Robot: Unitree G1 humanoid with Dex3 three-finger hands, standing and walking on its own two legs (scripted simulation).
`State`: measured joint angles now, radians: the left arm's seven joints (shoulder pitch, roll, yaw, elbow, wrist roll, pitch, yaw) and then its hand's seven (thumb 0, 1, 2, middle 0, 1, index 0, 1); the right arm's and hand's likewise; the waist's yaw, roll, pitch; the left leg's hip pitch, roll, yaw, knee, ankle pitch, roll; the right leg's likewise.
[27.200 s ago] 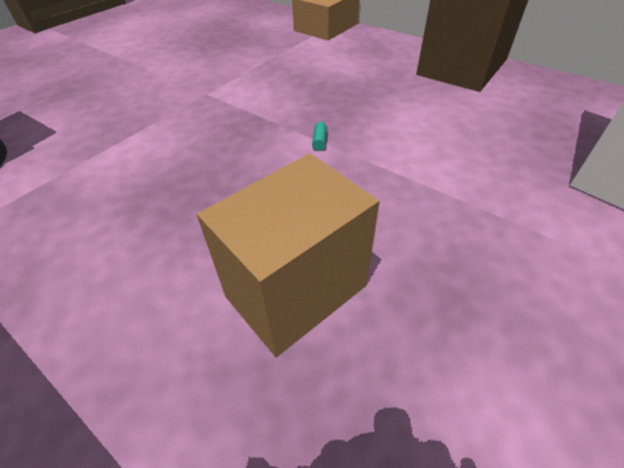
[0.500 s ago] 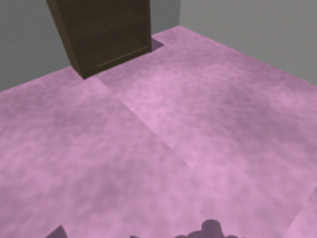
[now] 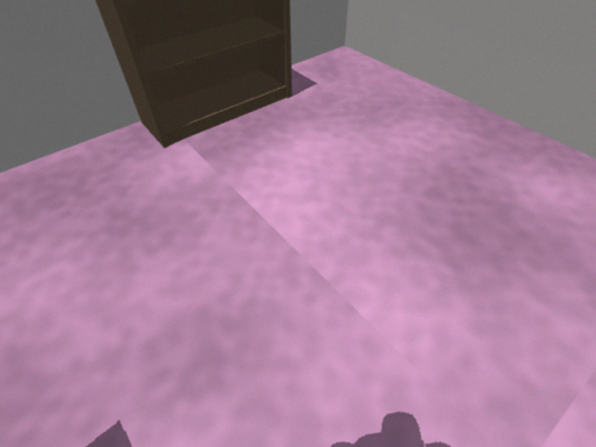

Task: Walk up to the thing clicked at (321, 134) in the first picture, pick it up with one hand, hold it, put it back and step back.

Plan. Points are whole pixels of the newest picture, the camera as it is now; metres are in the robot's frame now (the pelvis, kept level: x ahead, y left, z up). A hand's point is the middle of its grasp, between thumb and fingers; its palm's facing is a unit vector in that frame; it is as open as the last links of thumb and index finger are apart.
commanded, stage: stand
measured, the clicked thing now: out of the picture -0.50 -1.21 -0.74
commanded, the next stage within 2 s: none
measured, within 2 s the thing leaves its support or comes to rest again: neither
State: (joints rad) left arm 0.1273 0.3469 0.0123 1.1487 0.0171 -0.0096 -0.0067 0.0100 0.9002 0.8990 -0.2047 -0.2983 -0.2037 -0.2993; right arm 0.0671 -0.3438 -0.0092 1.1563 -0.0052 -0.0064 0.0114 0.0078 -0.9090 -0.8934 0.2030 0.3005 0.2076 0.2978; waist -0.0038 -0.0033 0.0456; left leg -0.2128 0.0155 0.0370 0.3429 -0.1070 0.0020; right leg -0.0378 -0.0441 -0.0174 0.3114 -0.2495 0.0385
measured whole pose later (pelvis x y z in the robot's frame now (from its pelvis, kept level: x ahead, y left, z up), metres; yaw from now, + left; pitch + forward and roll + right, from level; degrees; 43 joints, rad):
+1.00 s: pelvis +0.01 +0.00 +0.00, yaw +0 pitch -1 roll +0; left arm 0.15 0.35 0.01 1.12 0.02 -0.01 0.00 0.01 0.90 0.90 -0.20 -0.30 -0.20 -0.30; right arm 0.09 -0.34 -0.01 1.15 0.00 0.00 0.01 0.01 -0.91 -0.89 0.20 0.30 0.21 0.30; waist -0.01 -0.01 0.05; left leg -0.20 0.01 0.04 0.35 -0.12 0.01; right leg -0.01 -0.05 -0.02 0.29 -0.25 0.05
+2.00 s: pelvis +0.01 +0.00 +0.00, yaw +0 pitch -2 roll +0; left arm 0.16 0.35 0.01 1.11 0.02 -0.01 0.00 0.01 0.90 0.90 -0.20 -0.30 -0.20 -0.30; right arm 0.09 -0.35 0.00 1.14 0.00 0.00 0.01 0.01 -0.91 -0.89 0.20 0.30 0.21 0.30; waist 0.00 0.00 0.05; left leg -0.19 0.01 0.03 0.35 -0.13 0.00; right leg 0.00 -0.04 -0.03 0.29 -0.26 0.04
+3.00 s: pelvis +0.19 +0.11 -0.03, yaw -46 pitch -2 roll +0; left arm 0.12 0.36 0.04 0.63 0.03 0.05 -0.02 0.01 0.90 0.90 -0.20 -0.30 -0.20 -0.30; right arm 0.16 -0.35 -0.05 0.75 0.03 0.03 0.02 0.01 -0.91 -0.89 0.20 0.30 0.21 0.30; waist -0.01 0.02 0.21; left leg -0.43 0.03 -0.02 1.09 -0.54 -0.04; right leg -0.40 0.06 0.09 0.63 -0.19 -0.02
